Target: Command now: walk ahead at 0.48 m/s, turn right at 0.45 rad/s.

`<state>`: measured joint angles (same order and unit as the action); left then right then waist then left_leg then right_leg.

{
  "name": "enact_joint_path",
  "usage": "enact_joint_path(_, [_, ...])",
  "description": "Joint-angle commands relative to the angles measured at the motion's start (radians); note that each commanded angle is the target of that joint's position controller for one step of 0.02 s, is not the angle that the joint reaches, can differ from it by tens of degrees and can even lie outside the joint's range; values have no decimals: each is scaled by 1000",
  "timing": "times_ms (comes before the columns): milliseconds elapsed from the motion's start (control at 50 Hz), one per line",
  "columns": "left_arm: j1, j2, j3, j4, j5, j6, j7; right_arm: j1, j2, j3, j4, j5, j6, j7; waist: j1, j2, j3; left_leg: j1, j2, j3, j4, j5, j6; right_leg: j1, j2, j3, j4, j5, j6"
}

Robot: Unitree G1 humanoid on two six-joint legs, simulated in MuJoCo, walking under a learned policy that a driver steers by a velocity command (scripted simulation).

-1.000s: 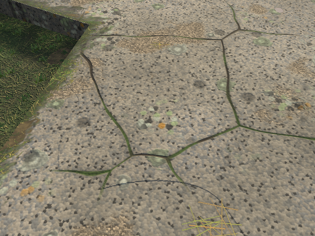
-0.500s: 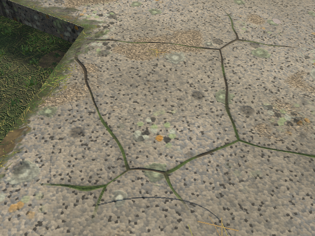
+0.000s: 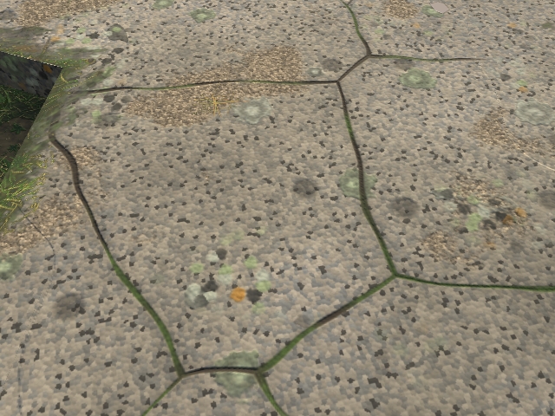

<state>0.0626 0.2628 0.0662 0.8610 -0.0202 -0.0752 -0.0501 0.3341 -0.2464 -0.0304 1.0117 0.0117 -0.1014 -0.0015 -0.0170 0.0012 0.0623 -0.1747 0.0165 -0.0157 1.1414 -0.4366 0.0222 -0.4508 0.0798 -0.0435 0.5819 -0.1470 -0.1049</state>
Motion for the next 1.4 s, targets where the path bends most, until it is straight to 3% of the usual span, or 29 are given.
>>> enact_joint_path(20, [108,125,28,-30,11,-19,5,-82,-157,-34,-119,13,-69,-6,51,23,-110,-510,72,-85,137,118,24,441,-294,521,-362,-50,-196])
enact_joint_path(80, [72,108,19,-52,14,-21,15,-53,-126,-43,-138,-14,-29,-21,-20,-27,-78,-372,115,-78,-23,142,-12,224,-228,388,-406,65,-185])
enact_joint_path(140, [144,156,31,-47,10,-19,42,-170,-112,-42,-194,-31,-10,-30,8,-43,-32,-400,97,-46,-227,287,-65,136,-198,331,-432,69,-181])
enact_joint_path(220, [224,170,38,-39,0,-5,60,-335,-82,-28,-251,-22,-19,-18,73,-68,-24,-321,27,-31,-545,538,-79,114,-148,290,-399,34,-117])
enact_joint_path(280, [274,162,38,-25,-9,5,65,-394,-104,-29,-283,-4,-25,-5,94,-74,-38,-295,7,-56,-625,555,-78,189,-178,352,-346,-14,-104])
enact_joint_path(340, [282,162,41,-31,-5,17,73,-386,-149,-40,-296,1,-39,9,69,-94,-54,-268,4,-84,-682,437,-54,302,-218,443,-238,5,-89])
enact_joint_path(380, [268,141,35,-48,3,22,74,-254,-184,-58,-266,-2,-50,6,-4,-112,-108,-87,3,-60,-732,373,-8,300,-184,450,-116,83,-58])
enact_joint_path(400, [264,87,15,-66,11,18,67,-111,-229,-73,-247,-19,-56,0,-69,-58,-233,151,113,-148,-703,335,51,218,-125,387,107,57,-27])
enact_joint_path(420, [361,27,-1,-90,-2,9,64,20,-311,-95,-231,-37,-44,-7,-59,173,-379,513,334,-508,-742,175,181,-93,24,232,438,-218,51])
enact_joint_path(440, [409,69,-5,-107,-21,2,62,46,-285,-92,-209,-16,-31,2,-40,348,-405,570,437,-808,-828,-31,243,-297,-12,205,634,-462,63])
enact_joint_path(460, [352,163,17,-97,-27,6,64,-19,-184,-66,-240,-9,-26,3,-57,199,-269,456,392,-685,-848,-100,199,-353,-74,230,714,-378,68])
enact_joint_path(480, [275,175,24,-109,-18,12,65,-73,-149,-56,-251,-11,-19,1,-57,111,-167,323,341,-508,-857,5,155,-342,-110,192,712,-292,75])
enact_joint_path(500, [237,156,24,-119,-5,12,66,-112,-134,-49,-246,-20,-15,4,-39,73,-104,206,290,-406,-886,126,143,-308,-135,183,663,-227,78])
enact_joint_path(540, [236,110,23,-126,-4,19,59,-128,-110,-40,-228,-30,-17,10,-4,103,-59,86,230,-270,-936,266,139,-232,-169,175,586,-170,75])
enact_joint_path(620, [184,60,7,-160,6,24,53,-95,-146,-54,-188,-13,-30,16,6,75,-49,73,230,-160,-998,436,191,-250,-179,152,417,-87,89])
enact_joint_path(700, [54,38,-13,-197,12,7,34,-68,-175,-59,-163,1,-15,9,-25,65,-32,74,193,-44,-1014,510,171,-198,-181,82,153,117,95])
enact_joint_path(820, [-98,68,-13,-260,-2,-1,12,41,-211,-63,-102,18,16,7,-51,86,2,195,253,-34,-965,548,145,-149,-140,43,-23,84,58])
enact_joint_path(860, [-34,102,3,-249,3,-4,10,27,-229,-66,-97,21,28,2,8,100,-42,221,254,-10,-863,760,120,-16,-102,12,-70,41,23])
enact_joint_path(900, [254,189,50,-162,10,0,24,16,-198,-50,-108,10,32,-5,146,64,-224,57,170,69,-509,828,60,432,-116,37,-77,90,-38])
enact_joint_path(920, [391,298,74,-144,30,9,38,87,-102,-17,-146,-15,16,1,145,-152,-386,-315,48,107,-110,403,-2,826,-387,434,-73,53,-169])
enact_joint_path(940, [406,265,62,-133,13,13,35,110,-87,-8,-130,-6,-7,8,133,-252,-482,-498,-40,-24,97,-143,-15,891,-495,772,-242,-72,-258])
enact_joint_path(960, [343,199,40,-140,13,10,33,33,-180,-36,-148,29,-19,14,135,-162,-326,-601,24,-78,175,-114,2,770,-464,654,-267,-136,-208])
enact_joint_path(980, [274,160,28,-148,14,6,34,-35,-184,-37,-165,41,-21,14,112,-123,-212,-607,69,-57,145,-22,14,623,-421,498,-289,-106,-166])
enact_joint_path(1000, [209,124,17,-149,18,0,29,-60,-169,-39,-164,30,-13,8,77,-74,-135,-568,105,-46,83,56,10,483,-376,390,-331,-52,-140])
enact_joint_path(1020, [165,94,10,-150,24,-10,26,-48,-160,-45,-156,18,1,4,41,-93,-98,-509,131,-60,29,113,6,388,-343,312,-369,-5,-118])
enact_joint_path(1100, [146,103,21,-113,38,-43,28,-29,-100,-41,-155,16,48,-2,-7,-75,-50,-469,132,-92,-36,250,-18,266,-323,141,-461,138,-115])
enact_joint_path(1240, [204,142,30,-58,32,-41,59,-230,-64,-27,-231,3,38,28,56,-33,12,-488,92,-26,-411,572,-12,334,-300,-67,-493,218,-62])
enact_joint_path(1340, [281,168,41,-15,12,0,67,-349,-65,-21,-319,7,38,62,91,-27,37,-571,67,36,-520,434,33,559,-363,-113,-391,386,-44])
enact_joint_path(1400, [253,208,51,-27,9,27,82,-272,-111,-45,-338,10,45,74,22,-88,-52,-398,-25,128,-515,275,87,602,-364,-153,-182,867,-8])
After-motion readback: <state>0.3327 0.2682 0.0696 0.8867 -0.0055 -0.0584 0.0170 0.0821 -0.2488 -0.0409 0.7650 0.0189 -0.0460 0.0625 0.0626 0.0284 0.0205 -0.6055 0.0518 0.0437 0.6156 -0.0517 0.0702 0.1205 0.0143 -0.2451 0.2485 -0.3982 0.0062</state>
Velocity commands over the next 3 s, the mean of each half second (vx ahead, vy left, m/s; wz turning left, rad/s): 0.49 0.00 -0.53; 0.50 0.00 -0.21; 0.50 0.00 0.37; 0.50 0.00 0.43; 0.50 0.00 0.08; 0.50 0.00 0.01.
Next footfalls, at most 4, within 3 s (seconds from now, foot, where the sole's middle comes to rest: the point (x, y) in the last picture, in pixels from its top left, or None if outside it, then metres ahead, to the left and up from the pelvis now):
0.40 left None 0.44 0.12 -0.76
0.90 right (378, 350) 0.60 -0.23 -0.76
1.44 left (316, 232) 0.96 -0.10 -0.76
1.92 right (379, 162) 1.23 -0.32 -0.76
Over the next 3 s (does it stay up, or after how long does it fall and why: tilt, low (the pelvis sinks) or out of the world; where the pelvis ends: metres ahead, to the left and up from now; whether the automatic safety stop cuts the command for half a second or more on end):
stays up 1.65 -0.17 0.00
